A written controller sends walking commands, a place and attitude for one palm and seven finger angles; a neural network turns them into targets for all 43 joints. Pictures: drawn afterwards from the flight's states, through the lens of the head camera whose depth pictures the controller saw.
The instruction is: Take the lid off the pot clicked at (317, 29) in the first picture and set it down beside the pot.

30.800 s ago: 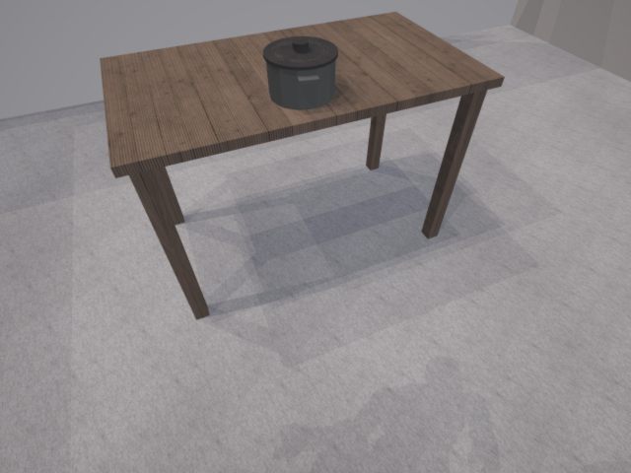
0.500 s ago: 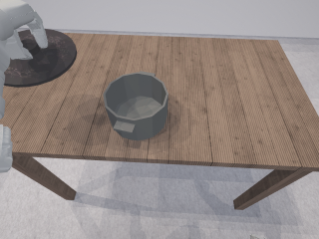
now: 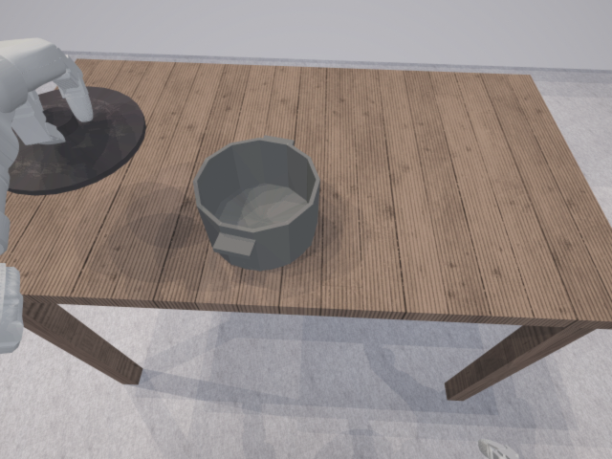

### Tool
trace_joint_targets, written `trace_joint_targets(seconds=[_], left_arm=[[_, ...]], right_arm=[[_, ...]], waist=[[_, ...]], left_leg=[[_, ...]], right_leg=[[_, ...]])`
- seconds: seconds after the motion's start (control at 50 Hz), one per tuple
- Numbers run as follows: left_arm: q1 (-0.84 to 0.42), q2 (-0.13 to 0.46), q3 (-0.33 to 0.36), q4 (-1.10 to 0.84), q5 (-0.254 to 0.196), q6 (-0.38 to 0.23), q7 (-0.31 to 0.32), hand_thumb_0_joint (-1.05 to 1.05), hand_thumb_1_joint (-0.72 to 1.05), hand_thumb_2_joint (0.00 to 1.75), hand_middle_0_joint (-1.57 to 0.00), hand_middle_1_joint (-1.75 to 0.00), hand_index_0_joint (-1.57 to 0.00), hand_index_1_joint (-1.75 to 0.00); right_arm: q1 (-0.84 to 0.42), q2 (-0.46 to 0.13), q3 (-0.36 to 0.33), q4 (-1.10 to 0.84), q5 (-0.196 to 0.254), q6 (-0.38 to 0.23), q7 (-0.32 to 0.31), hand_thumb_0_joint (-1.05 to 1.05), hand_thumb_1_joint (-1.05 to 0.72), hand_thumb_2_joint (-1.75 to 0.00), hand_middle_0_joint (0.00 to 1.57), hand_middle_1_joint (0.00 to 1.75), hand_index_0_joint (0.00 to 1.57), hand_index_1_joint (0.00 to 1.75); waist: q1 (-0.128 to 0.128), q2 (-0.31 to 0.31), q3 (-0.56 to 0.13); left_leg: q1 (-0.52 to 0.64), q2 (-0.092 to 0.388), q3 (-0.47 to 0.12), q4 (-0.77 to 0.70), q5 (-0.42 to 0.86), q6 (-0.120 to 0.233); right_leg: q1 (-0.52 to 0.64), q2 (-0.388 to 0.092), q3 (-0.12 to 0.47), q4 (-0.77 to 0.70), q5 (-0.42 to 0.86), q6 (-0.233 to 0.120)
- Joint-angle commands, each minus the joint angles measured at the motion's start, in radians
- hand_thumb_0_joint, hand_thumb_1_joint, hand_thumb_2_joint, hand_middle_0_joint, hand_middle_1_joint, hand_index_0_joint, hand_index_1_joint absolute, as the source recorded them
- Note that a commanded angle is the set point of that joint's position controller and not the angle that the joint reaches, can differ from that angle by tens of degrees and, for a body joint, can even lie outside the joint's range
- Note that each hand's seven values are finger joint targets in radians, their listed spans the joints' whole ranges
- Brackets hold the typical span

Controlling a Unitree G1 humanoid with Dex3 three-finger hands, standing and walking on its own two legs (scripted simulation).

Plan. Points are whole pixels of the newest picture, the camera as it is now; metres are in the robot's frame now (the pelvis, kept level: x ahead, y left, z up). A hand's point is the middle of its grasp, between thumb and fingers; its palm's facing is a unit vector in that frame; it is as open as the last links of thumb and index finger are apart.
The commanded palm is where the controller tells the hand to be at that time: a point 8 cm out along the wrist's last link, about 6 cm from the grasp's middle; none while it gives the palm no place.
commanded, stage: lower the lid onto the table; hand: left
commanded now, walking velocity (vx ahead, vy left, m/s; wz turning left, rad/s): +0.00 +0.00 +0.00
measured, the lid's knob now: (57, 122) +0.49 +0.31 +0.17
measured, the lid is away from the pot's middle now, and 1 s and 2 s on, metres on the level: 0.24 0.23 0.23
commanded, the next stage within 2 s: none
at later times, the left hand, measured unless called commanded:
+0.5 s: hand (62, 142) +0.45 +0.29 +0.16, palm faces -0.38 -0.06 -0.92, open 6.8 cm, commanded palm +0.46 +0.29 +0.23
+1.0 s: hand (77, 163) +0.46 +0.29 +0.13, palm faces -0.44 -0.06 -0.90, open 6.8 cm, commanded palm +0.48 +0.29 +0.19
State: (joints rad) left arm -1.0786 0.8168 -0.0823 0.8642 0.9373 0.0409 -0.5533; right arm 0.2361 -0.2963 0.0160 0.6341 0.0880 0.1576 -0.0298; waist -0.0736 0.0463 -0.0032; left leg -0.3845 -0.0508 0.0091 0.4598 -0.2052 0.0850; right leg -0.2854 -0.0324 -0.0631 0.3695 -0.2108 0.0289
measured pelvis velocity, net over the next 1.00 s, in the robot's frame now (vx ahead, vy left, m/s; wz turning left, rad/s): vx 0.00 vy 0.00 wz -0.01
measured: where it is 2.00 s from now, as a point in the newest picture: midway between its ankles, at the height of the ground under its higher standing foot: outside the picture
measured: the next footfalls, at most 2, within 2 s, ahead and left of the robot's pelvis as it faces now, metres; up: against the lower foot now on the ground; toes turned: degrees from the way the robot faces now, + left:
none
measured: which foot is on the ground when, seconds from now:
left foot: down 0.00-1.00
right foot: down 0.00-1.00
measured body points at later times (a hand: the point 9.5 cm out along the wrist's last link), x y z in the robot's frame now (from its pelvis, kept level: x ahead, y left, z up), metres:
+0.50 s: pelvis +0.00 +0.00 +0.00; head +0.06 +0.00 +0.44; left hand +0.47 +0.29 +0.22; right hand +0.07 -0.27 -0.12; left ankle +0.01 +0.06 -0.74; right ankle -0.02 -0.15 -0.74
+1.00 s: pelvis +0.00 +0.00 +0.00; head +0.07 +0.01 +0.44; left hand +0.48 +0.29 +0.18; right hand +0.06 -0.27 -0.12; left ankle +0.01 +0.06 -0.74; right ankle -0.02 -0.15 -0.74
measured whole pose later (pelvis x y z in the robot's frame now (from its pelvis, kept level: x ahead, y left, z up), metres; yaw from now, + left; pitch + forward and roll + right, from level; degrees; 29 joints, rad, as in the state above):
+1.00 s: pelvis +0.00 +0.00 +0.00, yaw -1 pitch +9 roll -2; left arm -1.03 0.78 -0.11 1.00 0.94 -0.10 -0.48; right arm 0.26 -0.29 0.01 0.67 0.08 0.16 -0.05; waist -0.09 0.03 -0.01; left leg -0.43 -0.05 0.01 0.51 -0.23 0.09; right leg -0.33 -0.03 -0.06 0.41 -0.22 0.02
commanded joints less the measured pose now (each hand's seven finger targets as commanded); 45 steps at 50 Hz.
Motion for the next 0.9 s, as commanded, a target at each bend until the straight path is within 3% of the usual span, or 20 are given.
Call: trace_joint_targets(seconds=[0.0, 0.06, 0.1, 0.12, 0.18, 0.26, 0.3, 0.34, 0.38, 0.44, 0.48, 0.5, 0.54, 0.58, 0.66, 0.68, 0.72, 0.78, 0.84, 0.88], left_arm=[[-0.631, 0.288, 0.062, -0.301, 0.002, -0.008, 0.058, 0.0, 0.73, 0.9, -0.9, -1.03, -0.92, -1.03], [-0.614, 0.281, 0.07, -0.299, 0.006, -0.023, 0.064, 0.0, 0.73, 0.9, -0.9, -1.03, -0.92, -1.03], [-0.572, 0.313, 0.104, -0.269, -0.001, -0.036, 0.07, 0.0, 0.73, 0.9, -0.9, -1.03, -0.92, -1.03], [-0.558, 0.286, 0.089, -0.227, -0.007, -0.039, 0.064, 0.0, 0.73, 0.9, -0.9, -1.03, -0.92, -1.03], [-0.523, 0.31, 0.1, -0.148, -0.025, -0.048, 0.064, 0.0, 0.73, 0.9, -0.9, -1.03, -0.92, -1.03], [-0.56, 0.271, 0.064, -0.165, -0.007, -0.059, 0.067, 0.0, 0.73, 0.9, -0.9, -1.03, -0.92, -1.03], [-0.577, 0.319, 0.102, -0.237, -0.002, -0.078, 0.078, 0.0, 0.73, 0.9, -0.9, -1.03, -0.92, -1.03], [-0.524, 0.32, 0.117, -0.217, -0.004, -0.089, 0.081, 0.0, 0.73, 0.9, -0.9, -1.03, -0.92, -1.03], [-0.505, 0.266, 0.08, -0.199, -0.025, -0.092, 0.075, 0.0, 0.73, 0.9, -0.9, -1.03, -0.92, -1.03], [-0.493, 0.316, 0.123, -0.141, -0.021, -0.088, 0.074, 0.0, 0.73, 0.9, -0.9, -1.03, -0.92, -1.03], [-0.508, 0.357, 0.146, -0.202, -0.019, -0.101, 0.084, 0.0, 0.73, 0.9, -0.9, -1.03, -0.92, -1.03], [-0.541, 0.339, 0.131, -0.267, -0.009, -0.109, 0.088, 0.0, 0.73, 0.9, -0.9, -1.03, -0.92, -1.03], [-0.472, 0.304, 0.119, -0.178, -0.008, -0.11, 0.089, 0.0, 0.73, 0.9, -0.9, -1.03, -0.92, -1.03], [-0.446, 0.35, 0.158, -0.19, -0.019, -0.119, 0.096, 0.0, 0.73, 0.9, -0.9, -1.03, -0.92, -1.03], [-0.454, 0.306, 0.115, -0.095, -0.019, -0.111, 0.094, 0.0, 0.73, 0.9, -0.9, -1.03, -0.92, -1.03], [-0.49, 0.28, 0.079, -0.135, -0.023, -0.116, 0.095, 0.0, 0.73, 0.9, -0.9, -1.03, -0.92, -1.03], [-0.534, 0.281, 0.08, -0.171, -0.003, -0.122, 0.102, 0.0, 0.73, 0.9, -0.9, -1.03, -0.92, -1.03], [-0.533, 0.301, 0.104, -0.242, -0.014, -0.148, 0.111, 0.0, 0.73, 0.9, -0.9, -1.03, -0.92, -1.03], [-0.454, 0.299, 0.119, -0.106, -0.028, -0.149, 0.112, 0.0, 0.73, 0.9, -0.9, -1.03, -0.92, -1.03], [-0.47, 0.277, 0.092, -0.086, -0.028, -0.146, 0.116, 0.0, 0.73, 0.9, -0.9, -1.03, -0.92, -1.03]], right_arm=[[0.021, -0.161, -0.057, -0.094, 0.0, -0.031, -0.014, 0.0, -0.9, -0.9, 0.2, 0.3, 0.2, 0.3], [0.03, -0.159, -0.056, -0.084, -0.002, -0.043, -0.021, 0.0, -0.9, -0.9, 0.2, 0.3, 0.2, 0.3], [0.04, -0.161, -0.054, -0.078, -0.006, -0.045, -0.022, 0.0, -0.9, -0.9, 0.2, 0.3, 0.2, 0.3], [0.034, -0.16, -0.052, -0.074, -0.004, -0.045, -0.025, 0.0, -0.9, -0.9, 0.2, 0.3, 0.2, 0.3], [0.038, -0.174, -0.052, -0.066, 0.0, -0.04, -0.026, 0.0, -0.9, -0.9, 0.2, 0.3, 0.2, 0.3], [0.032, -0.163, -0.053, -0.067, 0.0, -0.038, -0.023, 0.0, -0.9, -0.9, 0.2, 0.3, 0.2, 0.3], [0.036, -0.167, -0.059, -0.073, -0.007, -0.037, -0.02, 0.0, -0.9, -0.9, 0.2, 0.3, 0.2, 0.3], [0.033, -0.163, -0.057, -0.078, -0.004, -0.035, -0.021, 0.0, -0.9, -0.9, 0.2, 0.3, 0.2, 0.3], [0.042, -0.169, -0.064, -0.071, -0.006, -0.033, -0.017, 0.0, -0.9, -0.9, 0.2, 0.3, 0.2, 0.3], [0.047, -0.172, -0.061, -0.066, -0.001, -0.024, -0.018, 0.0, -0.9, -0.9, 0.2, 0.3, 0.2, 0.3], [0.04, -0.18, -0.066, -0.076, -0.005, -0.022, -0.017, 0.0, -0.9, -0.9, 0.2, 0.3, 0.2, 0.3], [0.038, -0.169, -0.067, -0.083, -0.01, -0.022, -0.014, 0.0, -0.9, -0.9, 0.2, 0.3, 0.2, 0.3], [0.047, -0.166, -0.065, -0.074, -0.008, -0.021, -0.015, 0.0, -0.9, -0.9, 0.2, 0.3, 0.2, 0.3], [0.049, -0.177, -0.069, -0.079, -0.007, -0.02, -0.014, 0.0, -0.9, -0.9, 0.2, 0.3, 0.2, 0.3], [0.057, -0.172, -0.063, -0.064, 0.0, -0.013, -0.02, 0.0, -0.9, -0.9, 0.2, 0.3, 0.2, 0.3], [0.052, -0.178, -0.066, -0.066, -0.002, -0.014, -0.019, 0.0, -0.9, -0.9, 0.2, 0.3, 0.2, 0.3], [0.059, -0.17, -0.068, -0.064, -0.005, -0.018, -0.022, 0.0, -0.9, -0.9, 0.2, 0.3, 0.2, 0.3], [0.062, -0.173, -0.072, -0.07, -0.012, -0.028, -0.028, 0.0, -0.9, -0.9, 0.2, 0.3, 0.2, 0.3], [0.083, -0.17, -0.063, -0.05, -0.009, -0.026, -0.031, 0.0, -0.9, -0.9, 0.2, 0.3, 0.2, 0.3], [0.08, -0.176, -0.065, -0.047, -0.007, -0.025, -0.03, 0.0, -0.9, -0.9, 0.2, 0.3, 0.2, 0.3]], waist=[[-0.019, 0.121, -0.493], [-0.019, 0.143, -0.497], [-0.017, 0.115, -0.502], [-0.017, 0.091, -0.471], [-0.017, 0.046, -0.408], [-0.017, 0.072, -0.412], [-0.011, 0.111, -0.476], [-0.008, 0.114, -0.481], [-0.018, 0.101, -0.449], [-0.009, 0.034, -0.417], [-0.007, 0.068, -0.467], [-0.007, 0.106, -0.514], [-0.012, 0.089, -0.454], [-0.006, 0.084, -0.46], [-0.017, 0.036, -0.4], [-0.023, 0.081, -0.413], [-0.025, 0.108, -0.455], [-0.023, 0.13, -0.507], [-0.024, 0.06, -0.451], [-0.027, 0.064, -0.418]], left_leg=[[0.439, 0.03, -0.091, 0.009, 0.446, 0.0], [0.476, 0.034, -0.102, 0.019, 0.452, -0.004], [0.455, 0.03, -0.102, 0.021, 0.451, -0.001], [0.425, 0.026, -0.096, 0.018, 0.403, 0.003], [0.348, 0.02, -0.082, 0.004, 0.331, 0.003], [0.368, 0.023, -0.086, 0.001, 0.325, 0.002], [0.408, 0.028, -0.089, 0.009, 0.393, 0.001], [0.413, 0.028, -0.092, 0.017, 0.433, -0.001], [0.41, 0.031, -0.098, 0.022, 0.442, -0.004], [0.346, 0.026, -0.082, 0.005, 0.33, 0.004], [0.371, 0.027, -0.084, 0.017, 0.398, 0.003], [0.409, 0.026, -0.096, 0.017, 0.45, 0.0], [0.398, 0.034, -0.099, 0.02, 0.426, -0.004], [0.387, 0.032, -0.096, 0.024, 0.426, -0.002], [0.326, 0.029, -0.076, 0.007, 0.303, 0.005], [0.346, 0.029, -0.078, 0.012, 0.323, 0.002], [0.397, 0.033, -0.09, 0.022, 0.359, 0.001], [0.449, 0.04, -0.099, 0.037, 0.422, -0.001], [0.376, 0.033, -0.086, 0.028, 0.347, 0.007], [0.347, 0.031, -0.08, 0.026, 0.327, 0.005]], right_leg=[[-0.018, 0.067, -0.006, -0.01, 0.227, -0.07], [-0.045, 0.072, -0.013, -0.014, 0.198, -0.072], [-0.024, 0.071, -0.007, -0.012, 0.216, -0.072], [-0.022, 0.068, -0.011, -0.014, 0.212, -0.071], [0.0, 0.057, -0.011, -0.012, 0.222, -0.076], [-0.022, 0.066, -0.013, -0.011, 0.195, -0.074], [-0.005, 0.067, -0.004, -0.004, 0.221, -0.075], [-0.006, 0.067, -0.005, 0.002, 0.233, -0.075], [-0.041, 0.064, -0.011, -0.003, 0.224, -0.076], [-0.009, 0.067, -0.01, -0.003, 0.206, -0.072], [0.01, 0.06, -0.002, 0.006, 0.249, -0.077], [0.004, 0.068, -0.001, 0.01, 0.248, -0.073], [-0.04, 0.073, -0.012, 0.003, 0.207, -0.072], [-0.021, 0.066, -0.005, 0.003, 0.222, -0.077], [-0.032, 0.069, -0.011, 0.002, 0.187, -0.071], [-0.051, 0.062, -0.008, 0.0, 0.189, -0.075], [-0.069, 0.073, -0.008, 0.005, 0.18, -0.073], [-0.077, 0.069, -0.004, 0.007, 0.188, -0.075], [-0.062, 0.073, -0.007, 0.008, 0.184, -0.069], [-0.078, 0.066, -0.007, 0.01, 0.186, -0.075]])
